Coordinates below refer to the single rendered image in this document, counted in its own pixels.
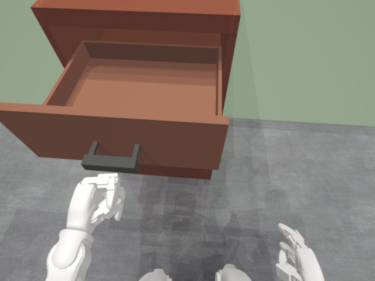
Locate robot right shin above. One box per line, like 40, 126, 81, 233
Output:
223, 264, 235, 269

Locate drawer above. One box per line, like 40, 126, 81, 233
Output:
0, 40, 229, 170

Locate handle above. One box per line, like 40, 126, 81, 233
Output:
81, 141, 141, 174

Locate robot right thigh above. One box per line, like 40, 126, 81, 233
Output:
215, 268, 252, 281

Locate left robot hand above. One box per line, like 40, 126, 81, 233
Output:
66, 173, 125, 234

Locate cabinet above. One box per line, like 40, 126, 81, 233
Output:
30, 0, 241, 180

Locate right robot hand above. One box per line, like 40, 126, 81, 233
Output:
276, 223, 325, 281

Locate left robot forearm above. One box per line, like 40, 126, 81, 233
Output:
45, 228, 94, 281

